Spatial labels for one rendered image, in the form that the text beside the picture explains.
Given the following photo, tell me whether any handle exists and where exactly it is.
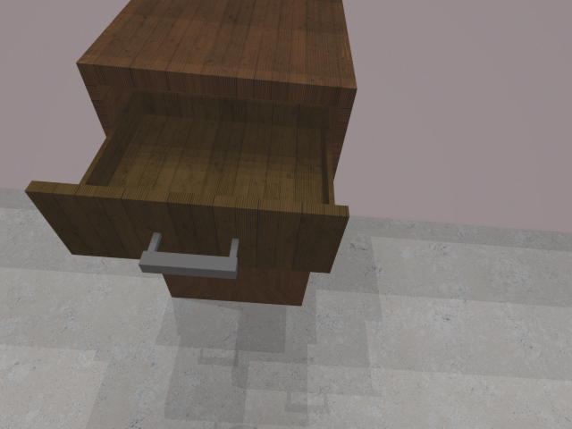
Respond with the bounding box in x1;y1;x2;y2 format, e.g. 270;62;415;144
139;232;239;279

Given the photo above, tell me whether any drawer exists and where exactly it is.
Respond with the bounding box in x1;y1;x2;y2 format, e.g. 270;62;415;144
25;89;349;273

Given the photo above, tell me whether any cabinet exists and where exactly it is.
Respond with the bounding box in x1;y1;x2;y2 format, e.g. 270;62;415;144
76;0;358;306

